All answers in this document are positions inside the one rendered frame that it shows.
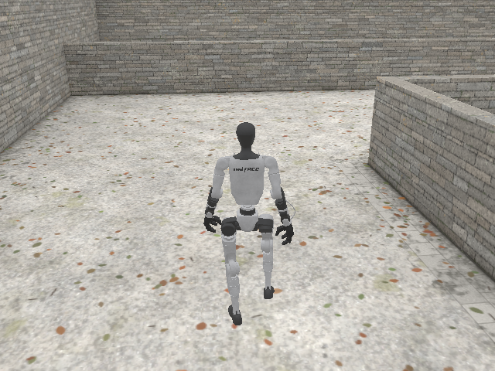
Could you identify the robot left upper arm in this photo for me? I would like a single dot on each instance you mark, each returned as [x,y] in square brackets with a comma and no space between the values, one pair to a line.
[218,176]

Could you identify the robot right upper arm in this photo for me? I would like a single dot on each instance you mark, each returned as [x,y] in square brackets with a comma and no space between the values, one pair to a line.
[274,176]

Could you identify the robot right hand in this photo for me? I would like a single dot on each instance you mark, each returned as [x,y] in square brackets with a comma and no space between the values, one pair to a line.
[289,233]

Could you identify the robot right forearm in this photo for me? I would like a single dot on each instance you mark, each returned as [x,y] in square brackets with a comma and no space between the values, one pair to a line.
[283,210]

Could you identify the robot left forearm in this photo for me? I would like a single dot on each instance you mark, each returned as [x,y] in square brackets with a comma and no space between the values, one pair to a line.
[211,205]

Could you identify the right robot foot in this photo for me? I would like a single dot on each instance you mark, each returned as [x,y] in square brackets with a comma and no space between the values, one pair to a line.
[268,294]

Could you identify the robot left hand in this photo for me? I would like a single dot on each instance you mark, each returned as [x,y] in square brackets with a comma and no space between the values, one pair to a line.
[213,220]

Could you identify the robot left thigh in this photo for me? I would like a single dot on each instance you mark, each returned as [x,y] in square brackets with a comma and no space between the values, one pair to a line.
[228,235]

